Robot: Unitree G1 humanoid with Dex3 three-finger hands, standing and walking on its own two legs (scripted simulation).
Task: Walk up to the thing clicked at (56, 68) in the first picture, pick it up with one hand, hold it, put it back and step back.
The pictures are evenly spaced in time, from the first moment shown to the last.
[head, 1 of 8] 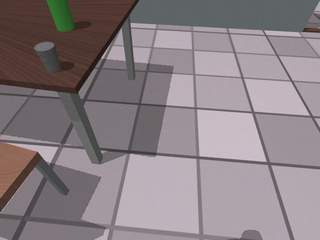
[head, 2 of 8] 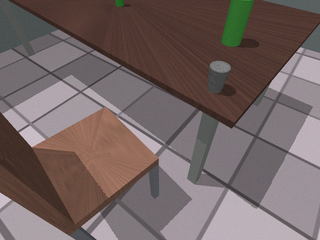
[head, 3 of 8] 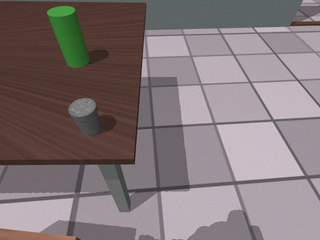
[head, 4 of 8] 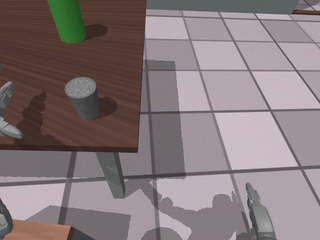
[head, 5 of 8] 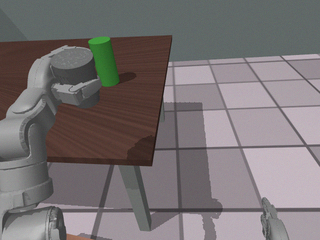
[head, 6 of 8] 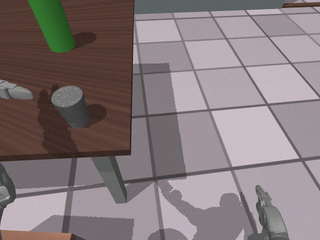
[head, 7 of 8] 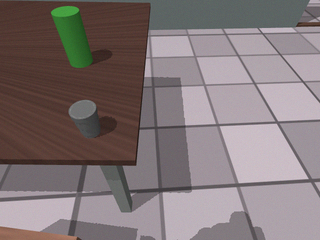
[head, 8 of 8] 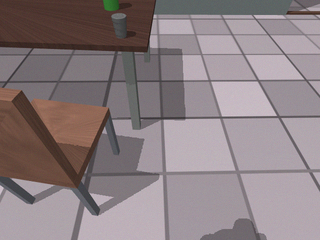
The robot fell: no
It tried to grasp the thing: yes
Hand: left
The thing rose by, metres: 0.25
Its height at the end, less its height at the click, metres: +0.00
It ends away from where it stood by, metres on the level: 0.01
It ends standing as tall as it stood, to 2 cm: yes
